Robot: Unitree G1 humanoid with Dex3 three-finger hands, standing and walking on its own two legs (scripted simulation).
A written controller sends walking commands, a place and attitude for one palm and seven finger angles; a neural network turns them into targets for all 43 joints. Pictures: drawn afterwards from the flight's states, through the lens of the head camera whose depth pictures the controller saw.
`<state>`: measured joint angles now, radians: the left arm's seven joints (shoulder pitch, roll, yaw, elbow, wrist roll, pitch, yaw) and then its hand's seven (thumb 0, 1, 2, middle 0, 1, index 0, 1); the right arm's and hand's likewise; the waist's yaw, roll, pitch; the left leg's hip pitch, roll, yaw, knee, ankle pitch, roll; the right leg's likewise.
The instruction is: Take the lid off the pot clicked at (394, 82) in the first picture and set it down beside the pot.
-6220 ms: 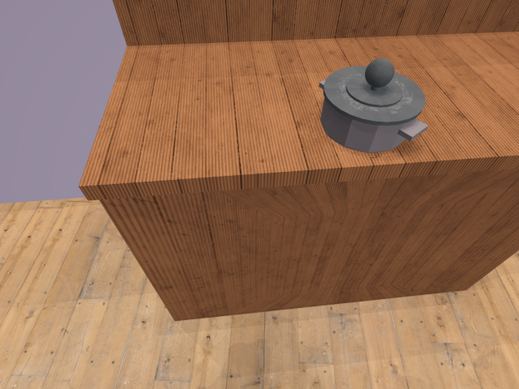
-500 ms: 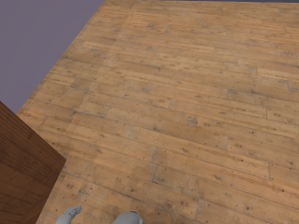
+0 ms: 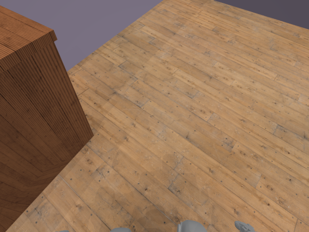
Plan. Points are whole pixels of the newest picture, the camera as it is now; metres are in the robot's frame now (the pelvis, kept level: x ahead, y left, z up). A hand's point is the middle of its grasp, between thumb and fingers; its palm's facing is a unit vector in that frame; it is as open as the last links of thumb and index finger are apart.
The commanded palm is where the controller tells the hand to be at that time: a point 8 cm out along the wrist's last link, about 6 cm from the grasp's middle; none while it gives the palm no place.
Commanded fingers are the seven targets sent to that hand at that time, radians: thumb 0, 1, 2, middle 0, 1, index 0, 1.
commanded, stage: turn to face it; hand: left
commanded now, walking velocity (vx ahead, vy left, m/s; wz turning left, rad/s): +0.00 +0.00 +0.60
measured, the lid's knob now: out of the picture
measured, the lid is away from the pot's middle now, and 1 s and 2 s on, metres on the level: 0.00 0.00 0.00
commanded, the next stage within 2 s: take the last steps up to it in 1.58 s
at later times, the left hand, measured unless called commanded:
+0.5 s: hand out of the picture +0.04 +0.15 -0.14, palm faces +0.30 -0.91 -0.28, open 7.4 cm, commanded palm none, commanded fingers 0.00 0.90 0.90 -0.20 -0.30 -0.20 -0.30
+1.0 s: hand out of the picture -0.02 +0.20 -0.15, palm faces +0.58 -0.76 -0.29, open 7.4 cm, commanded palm none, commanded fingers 0.00 0.90 0.90 -0.20 -0.30 -0.20 -0.30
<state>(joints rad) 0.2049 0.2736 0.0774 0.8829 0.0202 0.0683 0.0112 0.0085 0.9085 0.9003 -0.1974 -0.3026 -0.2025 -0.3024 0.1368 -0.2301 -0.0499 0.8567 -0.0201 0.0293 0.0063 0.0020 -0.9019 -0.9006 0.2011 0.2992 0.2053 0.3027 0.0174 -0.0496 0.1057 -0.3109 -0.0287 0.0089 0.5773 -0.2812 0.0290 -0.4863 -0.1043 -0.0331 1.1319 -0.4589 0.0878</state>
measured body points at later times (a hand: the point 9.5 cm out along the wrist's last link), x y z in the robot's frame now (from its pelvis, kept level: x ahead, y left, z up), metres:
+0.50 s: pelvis +0.02 -0.06 +0.01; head +0.07 -0.08 +0.46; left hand +0.02 +0.19 -0.11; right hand +0.17 -0.29 -0.15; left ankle -0.04 +0.08 -0.65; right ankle +0.03 -0.15 -0.73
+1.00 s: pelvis +0.02 -0.04 +0.01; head +0.06 -0.02 +0.45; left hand -0.05 +0.24 -0.12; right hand +0.24 -0.20 -0.13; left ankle -0.03 +0.06 -0.73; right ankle +0.11 -0.17 -0.69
